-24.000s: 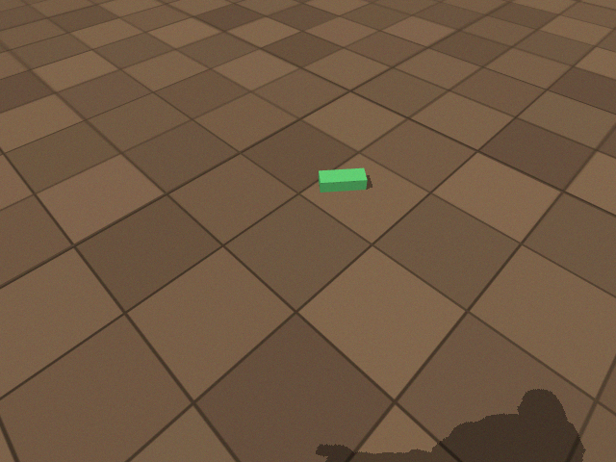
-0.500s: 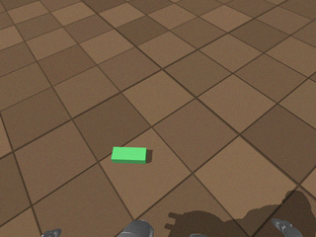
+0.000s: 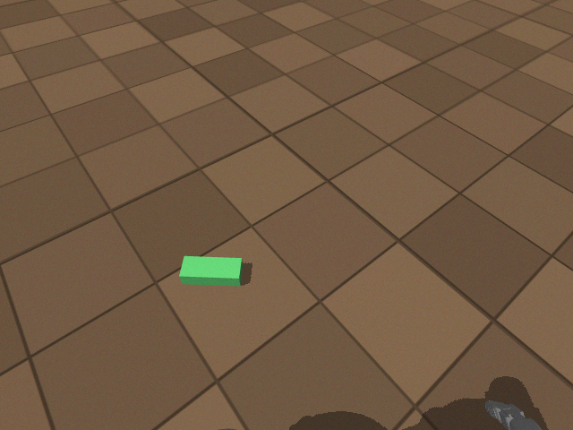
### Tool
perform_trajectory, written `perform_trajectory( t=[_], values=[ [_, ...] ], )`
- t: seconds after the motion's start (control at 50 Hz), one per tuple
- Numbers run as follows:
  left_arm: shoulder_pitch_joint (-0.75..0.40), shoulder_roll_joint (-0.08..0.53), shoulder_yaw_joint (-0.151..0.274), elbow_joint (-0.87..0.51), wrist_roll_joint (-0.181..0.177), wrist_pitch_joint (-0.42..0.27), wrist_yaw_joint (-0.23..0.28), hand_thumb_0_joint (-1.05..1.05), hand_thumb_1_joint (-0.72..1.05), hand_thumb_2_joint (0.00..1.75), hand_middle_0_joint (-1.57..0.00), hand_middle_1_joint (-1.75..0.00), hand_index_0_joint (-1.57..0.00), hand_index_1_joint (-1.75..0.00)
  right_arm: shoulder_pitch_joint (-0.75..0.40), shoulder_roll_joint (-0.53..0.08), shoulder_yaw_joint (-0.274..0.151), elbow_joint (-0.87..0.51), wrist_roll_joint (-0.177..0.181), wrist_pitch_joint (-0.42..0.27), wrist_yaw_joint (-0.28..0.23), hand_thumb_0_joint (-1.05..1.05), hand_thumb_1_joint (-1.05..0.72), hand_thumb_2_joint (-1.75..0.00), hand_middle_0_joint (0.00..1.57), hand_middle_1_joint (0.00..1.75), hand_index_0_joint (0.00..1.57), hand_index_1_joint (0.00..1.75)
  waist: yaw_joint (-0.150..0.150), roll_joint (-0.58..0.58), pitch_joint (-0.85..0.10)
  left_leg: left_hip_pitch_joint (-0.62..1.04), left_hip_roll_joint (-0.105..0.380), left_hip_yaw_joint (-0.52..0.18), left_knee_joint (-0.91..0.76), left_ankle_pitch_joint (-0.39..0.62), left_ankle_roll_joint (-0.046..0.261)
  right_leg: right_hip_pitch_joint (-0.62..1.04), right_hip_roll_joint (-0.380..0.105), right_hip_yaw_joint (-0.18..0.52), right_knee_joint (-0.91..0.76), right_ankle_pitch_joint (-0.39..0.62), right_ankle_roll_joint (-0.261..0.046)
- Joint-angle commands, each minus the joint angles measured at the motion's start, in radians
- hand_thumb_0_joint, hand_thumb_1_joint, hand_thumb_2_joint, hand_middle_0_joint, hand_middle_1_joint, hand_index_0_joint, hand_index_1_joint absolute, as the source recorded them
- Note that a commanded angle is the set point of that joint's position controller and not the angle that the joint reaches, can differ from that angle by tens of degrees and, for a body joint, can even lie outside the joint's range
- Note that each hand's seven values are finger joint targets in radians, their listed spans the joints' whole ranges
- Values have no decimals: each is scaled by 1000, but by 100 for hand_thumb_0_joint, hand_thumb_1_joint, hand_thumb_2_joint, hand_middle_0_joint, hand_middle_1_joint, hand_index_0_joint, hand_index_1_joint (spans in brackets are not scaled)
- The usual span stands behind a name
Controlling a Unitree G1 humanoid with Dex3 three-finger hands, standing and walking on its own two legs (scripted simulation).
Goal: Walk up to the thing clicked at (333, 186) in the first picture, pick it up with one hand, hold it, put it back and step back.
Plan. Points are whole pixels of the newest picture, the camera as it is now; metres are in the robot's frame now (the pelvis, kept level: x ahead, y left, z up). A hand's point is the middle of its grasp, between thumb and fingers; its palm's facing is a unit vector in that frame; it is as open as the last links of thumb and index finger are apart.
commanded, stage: walk up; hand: left
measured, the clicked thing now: (212, 271) +0.76 +0.30 -0.73
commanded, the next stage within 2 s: stand in 1.10 s
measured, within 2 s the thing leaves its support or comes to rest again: neither
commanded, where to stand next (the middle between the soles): +0.39 +0.03 m, yaw +4 degrees
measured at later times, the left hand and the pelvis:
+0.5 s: hand out of the picture +0.08 +0.28 -0.13, palm faces +0.05 -0.93 -0.37, open 7.4 cm; pelvis +0.01 +0.01 +0.01, yaw +3 degrees
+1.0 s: hand out of the picture +0.14 +0.27 -0.13, palm faces +0.09 -0.93 -0.35, open 7.4 cm; pelvis +0.04 +0.01 +0.02, yaw +4 degrees
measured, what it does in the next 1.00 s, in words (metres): steps on the spot: left foot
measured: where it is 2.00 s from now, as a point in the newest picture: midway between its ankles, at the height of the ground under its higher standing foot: outside the picture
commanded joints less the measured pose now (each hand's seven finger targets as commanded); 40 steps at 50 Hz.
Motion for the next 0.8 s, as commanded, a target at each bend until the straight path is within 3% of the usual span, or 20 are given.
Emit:
perform_trajectory(
  t=[0.0, 0.02, 0.04, 0.1, 0.18, 0.26, 0.28, 0.3, 0.32, 0.34, 0.4, 0.5, 0.52, 0.54, 0.56, 0.58, 0.62, 0.66, 0.7, 0.78],
  values=[
    [21, 287, 69, -67, 25, -74, 30, 0, 90, 90, -20, -30, -20, -30, -21, -116, -28, -98, 24, 1, -8, 0, -90, -90, 20, 30, 20, 30, 18, -150, -30, -280, -98, -61, 167, -268, -8, 29, -291, 504, -394, -322, -144],
    [-62, 357, 75, -85, 31, -68, 30, 0, 90, 90, -20, -30, -20, -30, -66, -198, -58, -76, 21, 0, -17, 0, -90, -90, 20, 30, 20, 30, 36, -147, 59, -169, -64, -162, 249, -275, -14, -232, -401, 585, -418, -425, -250],
    [-122, 317, 67, -95, 22, -69, 28, 0, 90, 90, -20, -30, -20, -30, -34, -230, -71, -50, 30, -5, -12, 0, -90, -90, 20, 30, 20, 30, -2, -125, 110, -111, -35, -179, 278, -227, -13, -291, -381, 517, -398, -393, -254],
    [-102, 231, 53, -75, 6, -86, 31, 0, 90, 90, -20, -30, -20, -30, 12, -176, -52, -12, 38, -19, -4, 0, -90, -90, 20, 30, 20, 30, -12, -146, 30, -154, -72, -142, 200, -127, -19, -54, -233, 226, -306, 29, -170],
    [-34, 248, 51, -63, 5, -85, 26, 0, 90, 90, -20, -30, -20, -30, -19, -167, -46, -15, 26, -31, 7, 0, -90, -90, 20, 30, 20, 30, 33, -200, -12, -71, -77, -61, 24, -151, -23, -4, -232, 165, -239, 216, -164],
    [-85, 204, 24, -87, -16, -65, 28, 0, 90, 90, -20, -30, -20, -30, 92, -160, -59, 44, 26, -50, -1, 0, -90, -90, 20, 30, 20, 30, -33, -141, -108, 201, -100, -24, -274, 128, 7, -33, -180, 49, -14, 493, -104],
    [-67, 162, 13, -95, -23, -65, 29, 0, 90, 90, -20, -30, -20, -30, 139, -209, -76, 57, 18, -57, -8, 0, -90, -90, 20, 30, 20, 30, -48, -4, -173, 302, 9, -175, -297, 253, 45, -89, -109, -9, 155, 444, -62],
    [-64, 115, -1, -100, -39, -59, 30, 0, 90, 90, -20, -30, -20, -30, 109, -264, -86, 43, 18, -60, -12, 0, -90, -90, 20, 30, 20, 30, -32, 143, -188, 347, 181, -446, -324, 239, 153, -245, 19, -102, 284, 118, -18],
    [-86, 175, 20, -82, -33, -48, 39, 0, 90, 90, -20, -30, -20, -30, 118, -308, -93, 41, 23, -59, -9, 0, -90, -90, 20, 30, 20, 30, -47, 143, -165, 227, 260, -546, -353, 72, 258, -214, -10, -9, 335, -227, -35],
    [-91, 200, 18, -74, -30, -47, 38, 0, 90, 90, -20, -30, -20, -30, 89, -311, -97, 48, 22, -54, -9, 0, -90, -90, 20, 30, 20, 30, -34, 131, -106, 146, 264, -530, -372, -47, 283, -211, -42, 16, 336, -250, -45],
    [-49, 178, 13, -54, -26, -53, 21, 0, 90, 90, -20, -30, -20, -30, -6, -223, -61, 16, 15, -51, -10, 0, -90, -90, 20, 30, 20, 30, 3, 145, -43, 84, 135, -314, -362, -45, 173, -196, -67, -12, 200, -149, -44],
    [-11, 160, 19, 10, -12, -76, 39, 0, 90, 90, -20, -30, -20, -30, -45, -166, -34, 23, 45, -29, -8, 0, -90, -90, 20, 30, 20, 30, 35, 118, -131, 11, 52, -168, -142, 217, 79, 111, -21, -68, -199, 218, -26],
    [-12, 189, 27, 11, -4, -79, 44, 0, 90, 90, -20, -30, -20, -30, -49, -141, -25, 19, 55, -28, -10, 0, -90, -90, 20, 30, 20, 30, 38, 69, -148, -43, 19, -145, -90, 167, 44, 155, -74, 22, -201, 242, -49],
    [-30, 227, 34, 4, 5, -86, 49, 0, 90, 90, -20, -30, -20, -30, -36, -106, -14, 17, 61, -26, -11, 0, -90, -90, 20, 30, 20, 30, 20, -31, -142, -102, -51, -128, -23, 65, 8, 145, -198, 196, -260, 224, -90],
    [-104, 269, 31, -11, -1, -85, 45, 0, 90, 90, -20, -30, -20, -30, -15, -110, -20, 38, 57, -17, -16, 0, -90, -90, 20, 30, 20, 30, -1, -73, -122, -18, -98, -112, 33, -161, -1, -16, -332, 307, -315, 119, -182],
    [-222, 273, 27, -45, 1, -83, 39, 0, 90, 90, -20, -30, -20, -30, 45, -139, -29, 76, 49, -14, -17, 0, -90, -90, 20, 30, 20, 30, -43, -88, -92, 83, -61, -91, 64, -201, -13, -130, -361, 314, -282, 92, -225],
    [-260, 213, 9, -47, -5, -80, 35, 0, 90, 90, -20, -30, -20, -30, 60, -147, -25, 111, 45, -26, -14, 0, -90, -90, 20, 30, 20, 30, -68, -80, -73, 139, -45, -103, -128, -38, 4, -139, -258, 156, -215, 226, -144],
    [-240, 172, 3, -27, -22, -79, 35, 0, 90, 90, -20, -30, -20, -30, 15, -171, -27, 117, 39, -43, -15, 0, -90, -90, 20, 30, 20, 30, -32, -38, -112, 137, 31, -191, -226, 332, 47, -39, -139, 19, -101, 406, -52],
    [-188, 182, 5, 5, -28, -73, 31, 0, 90, 90, -20, -30, -20, -30, -43, -183, -19, 107, 41, -49, -15, 0, -90, -90, 20, 30, 20, 30, 10, -35, -158, 130, 50, -195, -197, 408, 68, 29, -108, -1, -110, 368, -37],
    [-219, 182, 5, 34, -29, -69, 35, 0, 90, 90, -20, -30, -20, -30, -56, -178, -17, 133, 45, -47, -21, 0, -90, -90, 20, 30, 20, 30, -7, 12, -185, 148, 27, -147, -202, 492, 41, 106, -134, -6, -109, 479, -50]
  ],
)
